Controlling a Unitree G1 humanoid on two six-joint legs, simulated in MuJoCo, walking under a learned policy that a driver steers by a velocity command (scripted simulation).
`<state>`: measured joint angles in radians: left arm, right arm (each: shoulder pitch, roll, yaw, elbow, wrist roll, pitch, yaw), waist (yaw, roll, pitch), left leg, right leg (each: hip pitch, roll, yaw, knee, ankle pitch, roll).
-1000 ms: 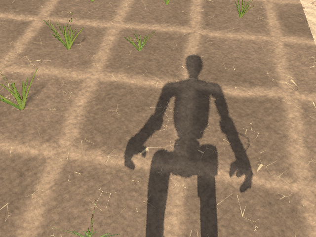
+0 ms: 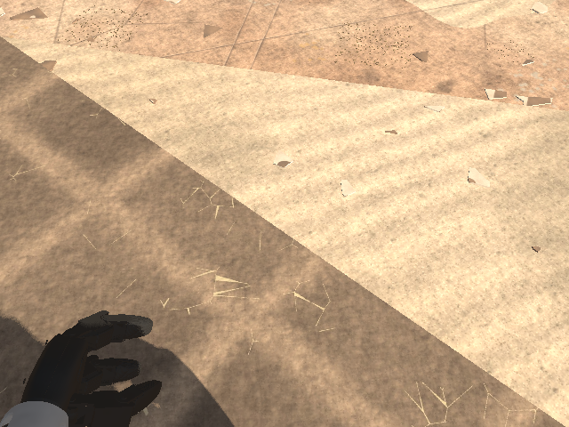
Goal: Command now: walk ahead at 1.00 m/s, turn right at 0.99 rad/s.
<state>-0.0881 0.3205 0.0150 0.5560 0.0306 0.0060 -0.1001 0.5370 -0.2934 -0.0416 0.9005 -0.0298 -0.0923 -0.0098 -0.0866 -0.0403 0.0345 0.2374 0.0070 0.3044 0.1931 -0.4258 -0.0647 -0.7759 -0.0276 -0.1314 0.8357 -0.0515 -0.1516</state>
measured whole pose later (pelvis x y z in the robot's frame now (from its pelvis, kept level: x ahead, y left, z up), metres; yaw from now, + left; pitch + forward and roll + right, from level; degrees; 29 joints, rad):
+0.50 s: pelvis +0.47 +0.00 +0.00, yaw +5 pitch -1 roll -1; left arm 0.43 0.27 0.02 0.88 0.03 -0.08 0.04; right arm 0.16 -0.27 -0.02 0.76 0.00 -0.01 0.06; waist 0.01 0.02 0.05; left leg -0.59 -0.03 0.15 0.67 -0.01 0.16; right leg 0.27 0.09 -0.26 0.33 -0.44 -0.04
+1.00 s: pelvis +0.79 +0.03 +0.02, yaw +16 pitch +0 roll -1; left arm 0.36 0.20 0.00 0.75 0.00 -0.09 0.01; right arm 0.10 -0.28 -0.03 0.72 0.02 0.00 -0.03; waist 0.06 0.02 0.04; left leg -0.57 -0.14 -0.22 1.42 -0.52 -0.03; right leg -0.30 0.07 0.04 0.54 -0.23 -0.04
